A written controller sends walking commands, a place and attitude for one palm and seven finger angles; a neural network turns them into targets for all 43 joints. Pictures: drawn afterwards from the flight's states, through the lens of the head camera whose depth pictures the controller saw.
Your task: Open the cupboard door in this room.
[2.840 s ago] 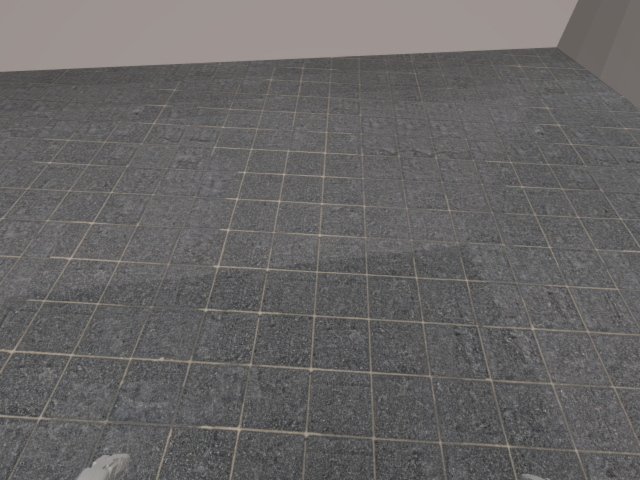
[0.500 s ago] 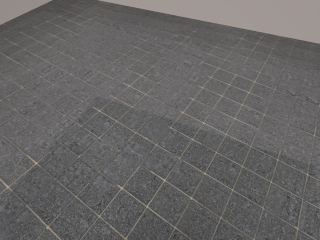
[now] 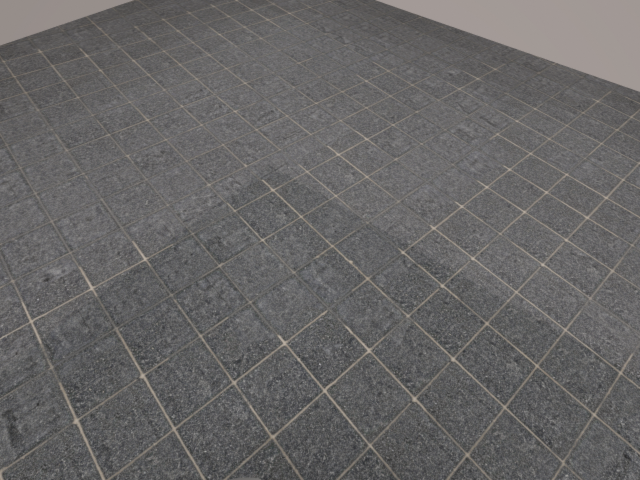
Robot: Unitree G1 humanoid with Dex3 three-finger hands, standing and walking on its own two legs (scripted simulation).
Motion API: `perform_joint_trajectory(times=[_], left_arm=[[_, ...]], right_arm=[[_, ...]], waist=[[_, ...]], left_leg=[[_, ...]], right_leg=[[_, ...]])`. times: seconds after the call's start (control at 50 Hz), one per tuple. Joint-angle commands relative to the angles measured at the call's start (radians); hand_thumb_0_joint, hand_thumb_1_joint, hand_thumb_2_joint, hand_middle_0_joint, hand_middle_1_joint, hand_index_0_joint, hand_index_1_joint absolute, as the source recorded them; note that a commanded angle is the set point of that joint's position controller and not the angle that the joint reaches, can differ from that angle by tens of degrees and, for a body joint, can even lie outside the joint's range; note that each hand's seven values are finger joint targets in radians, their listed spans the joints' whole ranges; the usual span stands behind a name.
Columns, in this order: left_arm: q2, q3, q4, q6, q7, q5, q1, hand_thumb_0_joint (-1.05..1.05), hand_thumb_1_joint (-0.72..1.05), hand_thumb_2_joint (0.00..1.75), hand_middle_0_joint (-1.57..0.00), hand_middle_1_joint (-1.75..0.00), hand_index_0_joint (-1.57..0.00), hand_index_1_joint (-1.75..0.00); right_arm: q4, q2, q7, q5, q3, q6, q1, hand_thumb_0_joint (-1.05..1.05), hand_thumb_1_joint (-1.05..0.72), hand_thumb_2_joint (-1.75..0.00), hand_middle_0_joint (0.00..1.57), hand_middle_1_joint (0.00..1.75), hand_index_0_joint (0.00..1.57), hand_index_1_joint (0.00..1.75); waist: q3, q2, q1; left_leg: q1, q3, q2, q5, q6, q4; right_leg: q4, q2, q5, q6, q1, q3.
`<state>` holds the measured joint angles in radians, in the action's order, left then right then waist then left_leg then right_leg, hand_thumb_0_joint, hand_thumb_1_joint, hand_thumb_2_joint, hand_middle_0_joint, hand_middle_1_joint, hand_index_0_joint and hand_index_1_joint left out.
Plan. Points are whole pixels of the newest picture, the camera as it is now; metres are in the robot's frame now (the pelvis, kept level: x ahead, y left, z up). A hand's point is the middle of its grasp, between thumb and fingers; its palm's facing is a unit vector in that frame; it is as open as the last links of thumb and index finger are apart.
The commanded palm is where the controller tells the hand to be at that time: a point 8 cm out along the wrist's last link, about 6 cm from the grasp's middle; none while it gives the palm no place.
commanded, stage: turn or walk to find it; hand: left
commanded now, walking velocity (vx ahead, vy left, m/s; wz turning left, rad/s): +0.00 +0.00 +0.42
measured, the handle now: out of the picture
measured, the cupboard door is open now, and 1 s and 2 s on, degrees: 0 0 0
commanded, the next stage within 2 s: none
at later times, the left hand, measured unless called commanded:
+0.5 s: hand out of the picture +0.07 +0.23 -0.15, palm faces +0.18 -0.96 -0.24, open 7.4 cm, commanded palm none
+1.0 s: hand out of the picture -0.10 +0.19 -0.17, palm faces +0.43 -0.87 -0.22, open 7.4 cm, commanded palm none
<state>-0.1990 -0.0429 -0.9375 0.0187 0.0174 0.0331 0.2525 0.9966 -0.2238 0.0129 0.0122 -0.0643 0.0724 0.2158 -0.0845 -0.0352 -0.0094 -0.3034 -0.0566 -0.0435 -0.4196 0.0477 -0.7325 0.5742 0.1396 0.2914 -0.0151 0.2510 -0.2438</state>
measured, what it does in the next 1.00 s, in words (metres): steps on the spot, turning left: left foot, then right foot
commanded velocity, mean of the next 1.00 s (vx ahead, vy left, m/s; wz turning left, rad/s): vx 0.00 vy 0.00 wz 0.42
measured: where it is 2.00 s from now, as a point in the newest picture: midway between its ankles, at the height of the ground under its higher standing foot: outside the picture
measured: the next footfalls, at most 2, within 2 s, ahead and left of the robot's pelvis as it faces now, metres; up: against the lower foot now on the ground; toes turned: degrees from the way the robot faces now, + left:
left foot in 0.04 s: +0.02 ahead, +0.12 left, +0.00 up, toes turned +6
right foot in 0.58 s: +0.03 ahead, -0.11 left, +0.00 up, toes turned +9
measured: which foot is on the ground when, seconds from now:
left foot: up 0.00-0.02, down 0.04-0.58, up 0.60-1.00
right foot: down 0.00-0.04, up 0.06-0.56, down 0.58-1.00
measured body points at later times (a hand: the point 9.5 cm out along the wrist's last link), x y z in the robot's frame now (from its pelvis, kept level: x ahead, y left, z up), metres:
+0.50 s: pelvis -0.02 +0.02 +0.01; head +0.01 +0.03 +0.46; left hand +0.06 +0.28 -0.13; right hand +0.06 -0.22 -0.14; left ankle -0.02 +0.11 -0.73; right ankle -0.01 -0.12 -0.70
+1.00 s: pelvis -0.04 +0.00 +0.00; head -0.01 +0.02 +0.45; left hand -0.12 +0.24 -0.15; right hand +0.12 -0.22 -0.14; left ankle -0.11 +0.11 -0.71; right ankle -0.01 -0.11 -0.73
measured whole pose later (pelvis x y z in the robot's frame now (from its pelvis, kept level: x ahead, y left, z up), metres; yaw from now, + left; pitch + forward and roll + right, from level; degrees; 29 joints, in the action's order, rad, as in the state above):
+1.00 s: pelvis -0.04 +0.00 +0.00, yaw +24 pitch +0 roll +1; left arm -0.20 -0.04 -0.96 0.02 0.02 0.03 0.27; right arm 0.99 -0.24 0.01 0.01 -0.07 0.07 0.19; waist -0.09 -0.02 -0.02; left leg -0.31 -0.04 -0.04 -0.43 0.06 -0.75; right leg 0.57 0.14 0.32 -0.01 0.22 -0.23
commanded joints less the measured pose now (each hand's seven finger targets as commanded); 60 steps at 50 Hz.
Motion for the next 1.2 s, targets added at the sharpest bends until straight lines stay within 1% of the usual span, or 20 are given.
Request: perform_joint_trajectory(times=[0.0, 0.02, 0.04, 0.08, 0.14, 0.22, 0.36, 0.5, 0.54, 0.56, 0.58, 0.62, 0.68, 0.9, 0.98, 1.0, 1.02, 1.04, 1.08, 1.18], left_arm=[[-0.155, -0.049, 0.060, 0.001, 0.011, -0.022, 0.031, 0.00, 0.90, 0.90, -0.20, -0.30, -0.20, -0.30], [-0.092, -0.028, 0.098, 0.007, 0.006, -0.022, -0.005, 0.00, 0.90, 0.90, -0.20, -0.30, -0.20, -0.30], [-0.118, -0.027, 0.104, 0.018, 0.011, -0.013, -0.059, 0.00, 0.90, 0.90, -0.20, -0.30, -0.20, -0.30], [-0.116, -0.040, 0.073, 0.029, 0.007, -0.012, -0.091, 0.00, 0.90, 0.90, -0.20, -0.30, -0.20, -0.30], [-0.113, -0.041, 0.038, 0.016, -0.007, -0.014, -0.037, 0.00, 0.90, 0.90, -0.20, -0.30, -0.20, -0.30], [-0.113, -0.038, 0.041, 0.016, -0.001, -0.017, -0.051, 0.00, 0.90, 0.90, -0.20, -0.30, -0.20, -0.30], [-0.100, -0.034, 0.080, 0.018, 0.006, -0.021, -0.133, 0.00, 0.90, 0.90, -0.20, -0.30, -0.20, -0.30], [-0.097, -0.033, 0.075, 0.004, 0.013, -0.029, -0.042, 0.00, 0.90, 0.90, -0.20, -0.30, -0.20, -0.30], [-0.154, -0.044, 0.067, -0.012, 0.020, -0.020, 0.010, 0.00, 0.90, 0.90, -0.20, -0.30, -0.20, -0.30], [-0.243, -0.062, 0.073, -0.022, 0.028, -0.004, 0.026, 0.00, 0.90, 0.90, -0.20, -0.30, -0.20, -0.30], [-0.262, -0.057, 0.090, -0.014, 0.025, -0.012, 0.016, 0.00, 0.90, 0.90, -0.20, -0.30, -0.20, -0.30], [-0.198, -0.050, 0.116, -0.015, 0.026, -0.015, -0.100, 0.00, 0.90, 0.90, -0.20, -0.30, -0.20, -0.30], [-0.140, -0.029, 0.116, -0.026, 0.019, -0.016, -0.126, 0.00, 0.90, 0.90, -0.20, -0.30, -0.20, -0.30], [-0.209, -0.051, 0.036, -0.022, 0.018, 0.001, 0.057, 0.00, 0.90, 0.90, -0.20, -0.30, -0.20, -0.30], [-0.214, -0.057, 0.023, -0.013, 0.015, -0.009, 0.028, 0.00, 0.90, 0.90, -0.20, -0.30, -0.20, -0.30], [-0.190, -0.052, 0.028, -0.008, 0.013, -0.019, 0.033, 0.00, 0.90, 0.90, -0.20, -0.30, -0.20, -0.30], [-0.126, -0.041, 0.059, -0.002, 0.007, -0.026, 0.042, 0.00, 0.90, 0.90, -0.20, -0.30, -0.20, -0.30], [-0.102, -0.022, 0.084, 0.008, 0.012, -0.016, -0.018, 0.00, 0.90, 0.90, -0.20, -0.30, -0.20, -0.30], [-0.116, -0.032, 0.061, 0.023, 0.013, -0.014, -0.061, 0.00, 0.90, 0.90, -0.20, -0.30, -0.20, -0.30], [-0.123, -0.036, 0.027, 0.015, -0.002, -0.018, -0.025, 0.00, 0.90, 0.90, -0.20, -0.30, -0.20, -0.30]], right_arm=[[-0.054, -0.153, -0.006, 0.003, -0.029, -0.062, 0.096, 0.00, -0.90, -0.90, 0.20, 0.30, 0.20, 0.30], [-0.058, -0.240, -0.015, 0.005, -0.047, -0.062, 0.123, 0.00, -0.90, -0.90, 0.20, 0.30, 0.20, 0.30], [-0.047, -0.245, -0.018, 0.006, -0.049, -0.053, 0.142, 0.00, -0.90, -0.90, 0.20, 0.30, 0.20, 0.30], [-0.058, -0.187, -0.036, 0.012, -0.034, -0.059, 0.053, 0.00, -0.90, -0.90, 0.20, 0.30, 0.20, 0.30], [-0.078, -0.156, -0.041, 0.005, -0.020, -0.072, 0.000, 0.00, -0.90, -0.90, 0.20, 0.30, 0.20, 0.30], [-0.067, -0.155, -0.044, 0.003, -0.024, -0.077, 0.055, 0.00, -0.90, -0.90, 0.20, 0.30, 0.20, 0.30], [-0.070, -0.161, -0.038, 0.013, -0.034, -0.065, 0.069, 0.00, -0.90, -0.90, 0.20, 0.30, 0.20, 0.30], [-0.093, -0.168, -0.027, 0.013, -0.042, -0.052, 0.009, 0.00, -0.90, -0.90, 0.20, 0.30, 0.20, 0.30], [-0.102, -0.123, -0.018, -0.001, -0.038, -0.052, 0.010, 0.00, -0.90, -0.90, 0.20, 0.30, 0.20, 0.30], [-0.123, -0.054, -0.015, -0.005, -0.027, -0.053, 0.028, 0.00, -0.90, -0.90, 0.20, 0.30, 0.20, 0.30], [-0.131, -0.100, -0.019, 0.007, -0.042, -0.042, 0.007, 0.00, -0.90, -0.90, 0.20, 0.30, 0.20, 0.30], [-0.094, -0.106, -0.005, 0.015, -0.050, -0.013, 0.022, 0.00, -0.90, -0.90, 0.20, 0.30, 0.20, 0.30], [-0.055, -0.089, 0.005, 0.015, -0.044, -0.011, 0.070, 0.00, -0.90, -0.90, 0.20, 0.30, 0.20, 0.30], [-0.088, -0.058, -0.001, -0.003, -0.012, -0.028, -0.073, 0.00, -0.90, -0.90, 0.20, 0.30, 0.20, 0.30], [-0.068, -0.073, -0.005, -0.004, -0.009, -0.046, 0.012, 0.00, -0.90, -0.90, 0.20, 0.30, 0.20, 0.30], [-0.058, -0.119, -0.004, -0.002, -0.020, -0.056, 0.051, 0.00, -0.90, -0.90, 0.20, 0.30, 0.20, 0.30], [-0.062, -0.222, -0.009, 0.007, -0.041, -0.066, 0.083, 0.00, -0.90, -0.90, 0.20, 0.30, 0.20, 0.30], [-0.051, -0.263, -0.015, 0.001, -0.050, -0.056, 0.128, 0.00, -0.90, -0.90, 0.20, 0.30, 0.20, 0.30], [-0.048, -0.206, -0.034, 0.008, -0.035, -0.061, 0.067, 0.00, -0.90, -0.90, 0.20, 0.30, 0.20, 0.30], [-0.081, -0.167, -0.039, 0.003, -0.019, -0.072, -0.002, 0.00, -0.90, -0.90, 0.20, 0.30, 0.20, 0.30]], waist=[[0.180, 0.147, 0.043], [0.142, 0.391, 0.060], [0.139, 0.262, 0.079], [0.062, 0.263, 0.053], [0.080, 0.168, 0.016], [0.133, 0.157, 0.033], [0.109, 0.159, 0.054], [0.133, 0.161, 0.004], [0.148, 0.035, -0.023], [0.151, -0.242, -0.027], [0.123, -0.224, -0.037], [0.038, -0.162, 0.020], [0.005, -0.108, 0.049], [0.092, -0.164, -0.040], [0.147, -0.145, 0.012], [0.179, -0.024, 0.037], [0.193, 0.284, 0.051], [0.179, 0.318, 0.075], [0.110, 0.274, 0.062], [0.104, 0.170, 0.022]], left_leg=[[0.269, 0.181, -0.139, 0.377, -0.073, 0.383], [0.293, 0.433, -0.349, 0.708, -0.188, 0.422], [0.226, 0.373, -0.377, 0.686, -0.235, 0.403], [0.125, 0.328, -0.276, 0.528, -0.215, 0.431], [0.185, 0.233, -0.197, 0.670, -0.193, 0.399], [0.291, 0.244, -0.183, 0.799, -0.200, 0.375], [0.239, 0.348, -0.195, 0.685, -0.233, 0.386], [0.054, 0.396, -0.132, 0.542, -0.194, 0.334], [-0.124, 0.329, -0.044, 0.311, -0.110, 0.215], [-0.291, 0.151, 0.102, -0.011, -0.035, -0.005], [-0.264, 0.133, 0.101, -0.158, -0.025, -0.211], [-0.241, 0.158, 0.060, -0.044, -0.023, -0.414], [-0.238, 0.106, 0.035, 0.083, 0.000, -0.488], [-0.125, 0.000, 0.014, -0.052, 0.016, -0.072], [0.077, -0.036, 0.029, 0.157, -0.008, 0.244], [0.224, 0.021, -0.023, 0.320, -0.026, 0.349], [0.364, 0.343, -0.274, 0.662, -0.130, 0.375], [0.315, 0.388, -0.368, 0.865, -0.216, 0.376], [0.205, 0.309, -0.295, 0.758, -0.228, 0.391], [0.229, 0.213, -0.188, 0.805, -0.194, 0.374]], right_leg=[[0.164, 0.089, -0.119, -0.004, 0.116, 0.068], [0.354, -0.027, 0.340, -0.069, 0.329, 0.073], [0.466, -0.014, 0.333, -0.048, 0.285, 0.166], [0.544, -0.011, 0.221, -0.049, 0.306, 0.218], [0.557, -0.028, 0.104, -0.062, 0.303, 0.214], [0.506, -0.041, 0.089, -0.083, 0.308, 0.224], [0.341, -0.063, 0.150, -0.080, 0.241, 0.235], [-0.013, -0.115, 0.015, -0.044, -0.042, 0.215], [-0.230, -0.008, -0.103, -0.019, -0.253, 0.302], [-0.303, 0.249, -0.133, 0.078, -0.324, 0.573], [-0.327, 0.355, -0.149, 0.165, -0.157, 0.604], [-0.376, 0.239, 0.057, 0.147, 0.018, 0.482], [-0.323, 0.141, -0.093, 0.107, 0.012, 0.307], [-0.180, 0.213, -0.497, 0.165, -0.177, 0.231], [-0.038, 0.184, -0.495, 0.084, -0.130, 0.147], [0.081, 0.145, -0.374, 0.032, -0.028, 0.101], [0.278, 0.013, 0.093, -0.047, 0.238, 0.050], [0.420, -0.022, 0.366, -0.059, 0.276, 0.131], [0.522, -0.005, 0.271, -0.054, 0.281, 0.214], [0.541, -0.029, 0.111, -0.072, 0.275, 0.215]])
